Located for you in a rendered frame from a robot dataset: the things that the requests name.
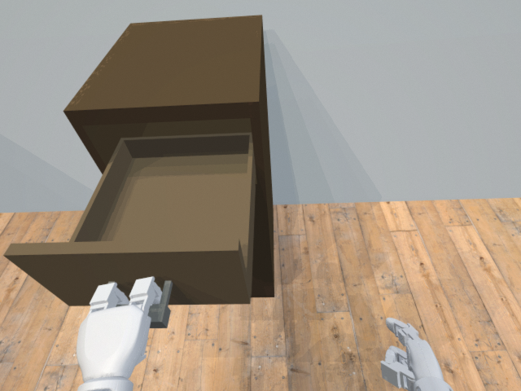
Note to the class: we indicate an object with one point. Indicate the handle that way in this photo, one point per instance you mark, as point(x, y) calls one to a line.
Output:
point(160, 313)

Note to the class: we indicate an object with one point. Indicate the cabinet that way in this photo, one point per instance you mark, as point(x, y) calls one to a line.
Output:
point(186, 77)

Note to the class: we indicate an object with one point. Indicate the robot right hand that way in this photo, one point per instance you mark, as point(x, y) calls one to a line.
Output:
point(403, 369)

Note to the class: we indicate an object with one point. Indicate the robot left hand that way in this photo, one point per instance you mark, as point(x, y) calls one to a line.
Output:
point(112, 340)

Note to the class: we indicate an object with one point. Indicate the drawer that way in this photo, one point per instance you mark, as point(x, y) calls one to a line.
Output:
point(178, 208)

